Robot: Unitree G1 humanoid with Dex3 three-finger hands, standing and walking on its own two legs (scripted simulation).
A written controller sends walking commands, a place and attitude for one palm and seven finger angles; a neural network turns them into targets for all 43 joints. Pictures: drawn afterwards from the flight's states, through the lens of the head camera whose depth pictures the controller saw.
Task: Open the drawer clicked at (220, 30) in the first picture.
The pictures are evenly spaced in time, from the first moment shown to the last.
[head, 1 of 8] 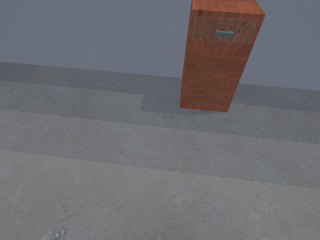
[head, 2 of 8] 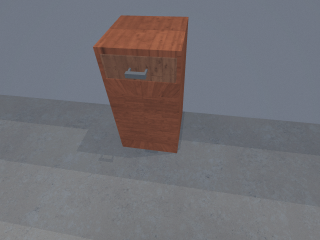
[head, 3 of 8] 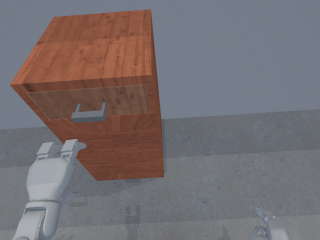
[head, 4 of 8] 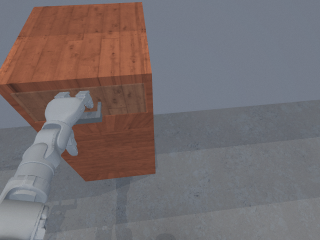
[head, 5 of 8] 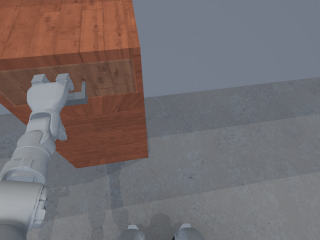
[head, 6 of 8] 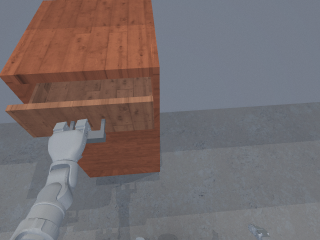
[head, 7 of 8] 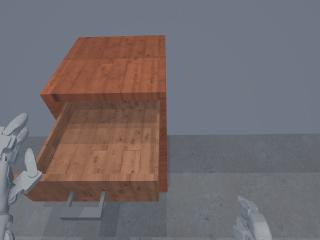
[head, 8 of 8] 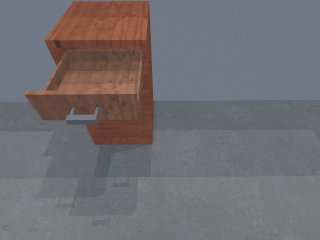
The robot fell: no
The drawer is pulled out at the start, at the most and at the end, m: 0.00 0.30 0.30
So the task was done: yes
